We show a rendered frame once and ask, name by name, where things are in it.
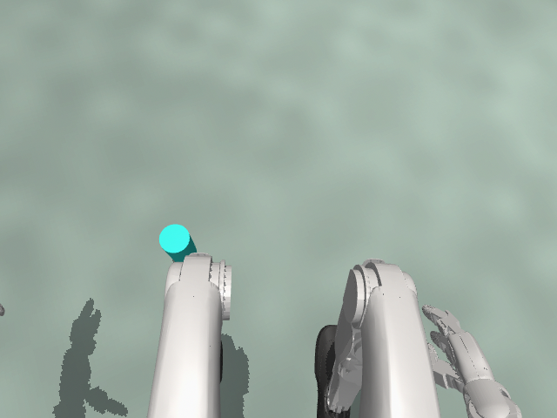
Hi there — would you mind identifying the right robot arm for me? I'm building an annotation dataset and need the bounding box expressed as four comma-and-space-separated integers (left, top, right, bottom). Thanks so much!
463, 379, 522, 418

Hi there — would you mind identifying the right robot foot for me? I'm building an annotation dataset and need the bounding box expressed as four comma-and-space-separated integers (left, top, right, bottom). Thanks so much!
314, 325, 350, 418

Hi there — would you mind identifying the right robot hand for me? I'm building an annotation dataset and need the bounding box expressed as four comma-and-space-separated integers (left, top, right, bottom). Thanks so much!
422, 305, 495, 394

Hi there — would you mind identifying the can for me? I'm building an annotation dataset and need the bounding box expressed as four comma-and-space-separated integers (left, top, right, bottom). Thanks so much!
159, 224, 197, 262

